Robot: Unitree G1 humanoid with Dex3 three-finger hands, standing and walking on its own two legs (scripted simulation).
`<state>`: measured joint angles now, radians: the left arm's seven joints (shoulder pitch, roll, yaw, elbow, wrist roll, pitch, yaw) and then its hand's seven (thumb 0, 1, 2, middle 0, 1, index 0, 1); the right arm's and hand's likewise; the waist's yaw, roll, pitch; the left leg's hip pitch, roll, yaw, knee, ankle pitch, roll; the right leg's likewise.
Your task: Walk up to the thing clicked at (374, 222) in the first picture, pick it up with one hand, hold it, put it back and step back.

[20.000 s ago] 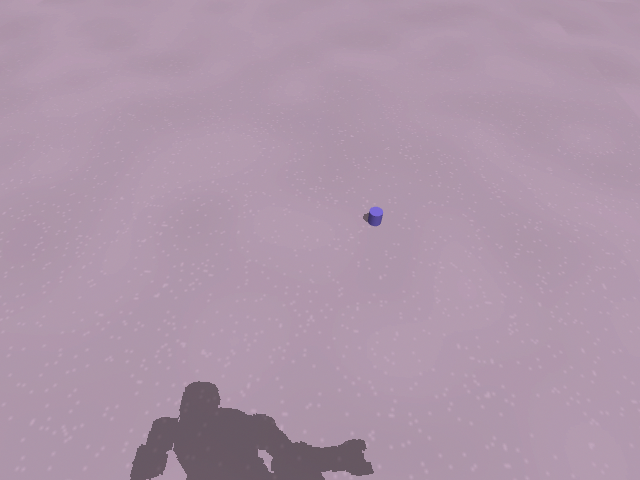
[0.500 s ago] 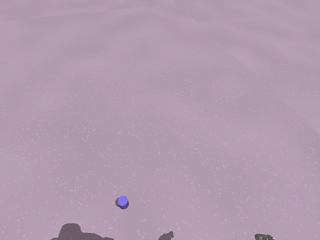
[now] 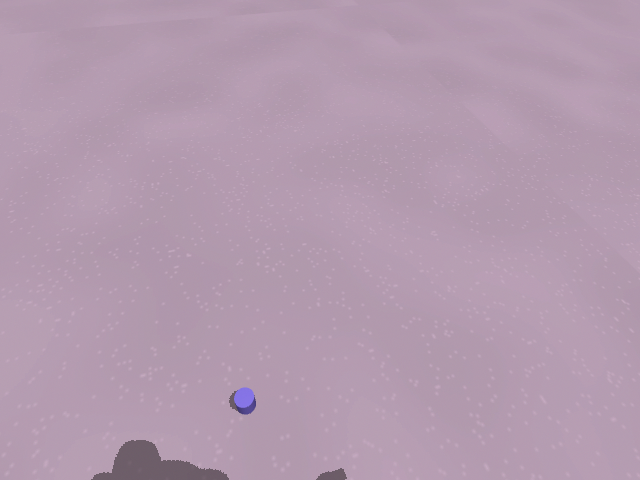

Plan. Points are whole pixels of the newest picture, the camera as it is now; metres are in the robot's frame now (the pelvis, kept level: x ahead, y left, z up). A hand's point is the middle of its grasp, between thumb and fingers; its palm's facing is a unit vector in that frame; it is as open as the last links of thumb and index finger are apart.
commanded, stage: walk up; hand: left
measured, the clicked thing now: (245, 401) +0.46 +0.19 -0.75
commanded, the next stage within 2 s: stand in 0.26 s
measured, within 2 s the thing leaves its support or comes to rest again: neither
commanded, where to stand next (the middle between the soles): +0.07 -0.02 m, yaw -3 degrees
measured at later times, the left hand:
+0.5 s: hand out of the picture +0.06 +0.25 -0.15, palm faces -0.01 -0.94 -0.34, open 7.4 cm
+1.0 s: hand out of the picture +0.05 +0.24 -0.15, palm faces -0.05 -0.94 -0.34, open 7.4 cm
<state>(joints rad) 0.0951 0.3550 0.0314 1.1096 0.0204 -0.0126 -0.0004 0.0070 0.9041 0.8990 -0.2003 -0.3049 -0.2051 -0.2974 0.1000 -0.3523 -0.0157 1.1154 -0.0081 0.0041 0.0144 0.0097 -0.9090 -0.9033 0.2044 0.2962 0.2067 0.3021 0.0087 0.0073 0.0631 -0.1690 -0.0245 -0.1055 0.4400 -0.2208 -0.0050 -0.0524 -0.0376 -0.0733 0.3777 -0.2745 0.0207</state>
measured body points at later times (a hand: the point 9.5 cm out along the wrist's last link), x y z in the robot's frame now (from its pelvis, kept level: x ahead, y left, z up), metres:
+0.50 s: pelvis -0.01 +0.00 +0.00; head +0.00 +0.00 +0.45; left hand +0.06 +0.30 -0.13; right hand +0.09 -0.30 -0.12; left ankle +0.01 +0.13 -0.74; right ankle -0.04 -0.13 -0.74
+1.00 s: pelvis -0.02 -0.01 +0.00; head -0.02 -0.01 +0.45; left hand +0.05 +0.29 -0.13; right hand +0.03 -0.31 -0.13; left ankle +0.01 +0.13 -0.74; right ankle -0.04 -0.13 -0.74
